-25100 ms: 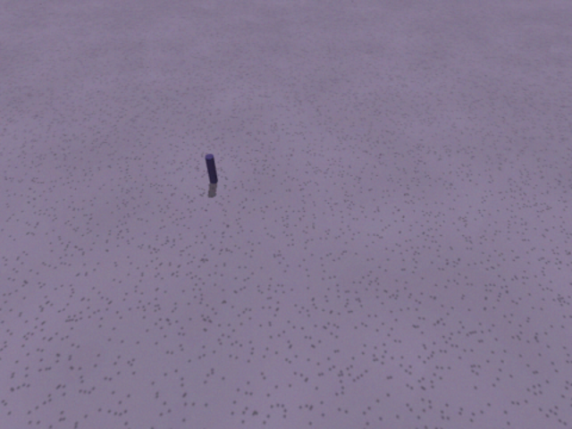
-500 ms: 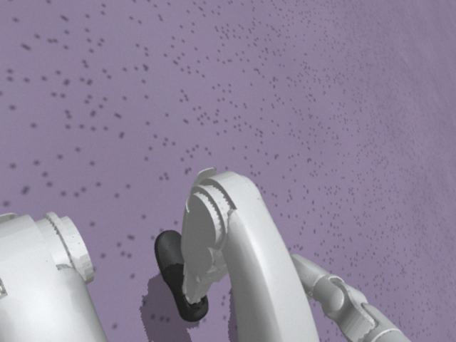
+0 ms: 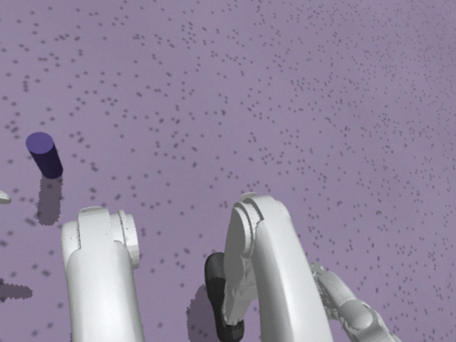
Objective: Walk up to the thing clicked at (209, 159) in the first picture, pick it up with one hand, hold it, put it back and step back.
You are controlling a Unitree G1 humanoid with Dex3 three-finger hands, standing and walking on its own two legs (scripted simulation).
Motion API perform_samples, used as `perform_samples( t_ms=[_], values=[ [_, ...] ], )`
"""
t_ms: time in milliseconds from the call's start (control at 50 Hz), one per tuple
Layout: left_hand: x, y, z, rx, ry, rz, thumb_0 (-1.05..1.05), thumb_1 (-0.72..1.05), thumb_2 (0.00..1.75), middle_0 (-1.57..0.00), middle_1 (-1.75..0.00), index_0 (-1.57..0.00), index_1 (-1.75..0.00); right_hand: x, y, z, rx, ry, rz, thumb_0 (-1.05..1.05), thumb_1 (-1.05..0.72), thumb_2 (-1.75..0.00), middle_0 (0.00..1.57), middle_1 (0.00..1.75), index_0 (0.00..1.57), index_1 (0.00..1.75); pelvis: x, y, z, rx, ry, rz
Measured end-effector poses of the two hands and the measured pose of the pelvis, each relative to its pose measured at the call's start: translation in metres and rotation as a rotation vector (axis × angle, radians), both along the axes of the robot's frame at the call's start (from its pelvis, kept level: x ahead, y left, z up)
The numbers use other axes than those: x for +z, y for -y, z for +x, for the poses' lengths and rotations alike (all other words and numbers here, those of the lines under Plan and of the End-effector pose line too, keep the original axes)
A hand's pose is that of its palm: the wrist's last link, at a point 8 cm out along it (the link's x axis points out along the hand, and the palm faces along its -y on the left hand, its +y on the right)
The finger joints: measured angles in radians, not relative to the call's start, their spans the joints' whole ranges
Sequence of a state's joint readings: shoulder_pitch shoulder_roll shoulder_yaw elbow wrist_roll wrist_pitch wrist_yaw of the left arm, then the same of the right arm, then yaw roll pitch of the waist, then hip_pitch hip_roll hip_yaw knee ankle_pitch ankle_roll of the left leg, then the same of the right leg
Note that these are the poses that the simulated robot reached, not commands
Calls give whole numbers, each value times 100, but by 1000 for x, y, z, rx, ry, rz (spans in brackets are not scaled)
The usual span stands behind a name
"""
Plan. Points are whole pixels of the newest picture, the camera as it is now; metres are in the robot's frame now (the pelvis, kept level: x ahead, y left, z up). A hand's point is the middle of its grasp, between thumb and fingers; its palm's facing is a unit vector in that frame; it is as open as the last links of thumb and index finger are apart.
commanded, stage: home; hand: left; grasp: from the side
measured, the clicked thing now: (47, 158) +0.45 +0.27 -0.24
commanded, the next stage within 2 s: none
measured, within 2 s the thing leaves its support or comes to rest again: neither
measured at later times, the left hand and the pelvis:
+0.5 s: hand out of the picture +0.29 +0.32 +0.07, palm faces +0.25 -0.86 -0.45, open 17.2 cm; pelvis +0.02 -0.02 +0.17, yaw +9 degrees
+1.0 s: hand out of the picture +0.24 +0.24 +0.28, palm faces +0.31 -0.89 -0.35, open 17.3 cm; pelvis +0.09 -0.01 +0.36, yaw +12 degrees
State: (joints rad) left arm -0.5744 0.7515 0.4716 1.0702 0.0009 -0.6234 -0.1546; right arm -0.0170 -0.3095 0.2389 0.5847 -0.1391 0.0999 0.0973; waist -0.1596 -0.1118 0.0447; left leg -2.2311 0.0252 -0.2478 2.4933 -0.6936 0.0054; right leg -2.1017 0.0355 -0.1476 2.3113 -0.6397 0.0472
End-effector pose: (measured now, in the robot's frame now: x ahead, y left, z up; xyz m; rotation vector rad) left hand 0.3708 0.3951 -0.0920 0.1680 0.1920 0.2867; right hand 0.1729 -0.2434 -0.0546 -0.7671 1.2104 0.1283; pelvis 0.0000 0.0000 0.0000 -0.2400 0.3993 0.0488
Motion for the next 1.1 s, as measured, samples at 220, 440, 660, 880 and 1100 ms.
perform_samples(
  t_ms=[220, 440, 660, 880, 1100],
  values=[
    [104, -47, -45, 164, -210, 217, -2, -55, 6, -7, -6, -7, -7, 6, 1, 2, -207, 11, 138, 1, -93, -90, 21, 31, 20, 31, 47, 4, 7, 37, -137, 68],
    [171, 27, -104, 138, -466, 171, -2, -51, 7, -7, -6, -7, -7, 76, -6, 31, -283, 86, 240, 1, -91, -90, 21, 31, 20, 30, 139, 14, 18, 58, -176, 132],
    [277, 63, -127, 222, -534, 101, -1, -48, 9, -7, -6, -7, -7, 208, -7, 88, -259, 335, 263, 1, -90, -90, 21, 31, 20, 30, 245, 20, 46, 91, -90, 167],
    [360, 105, -150, 233, -607, 1, -1, -49, 8, -7, -6, -6, -6, 305, -13, 97, -270, 450, 288, 1, -90, -90, 20, 31, 20, 30, 329, 14, 72, 124, 44, 192],
    [442, 133, -162, 198, -558, -28, -1, -53, 5, -6, -5, -6, -6, 364, -32, 103, -294, 561, 333, 1, -90, -90, 21, 31, 20, 30, 380, 1, 95, 141, 171, 213]
  ],
)
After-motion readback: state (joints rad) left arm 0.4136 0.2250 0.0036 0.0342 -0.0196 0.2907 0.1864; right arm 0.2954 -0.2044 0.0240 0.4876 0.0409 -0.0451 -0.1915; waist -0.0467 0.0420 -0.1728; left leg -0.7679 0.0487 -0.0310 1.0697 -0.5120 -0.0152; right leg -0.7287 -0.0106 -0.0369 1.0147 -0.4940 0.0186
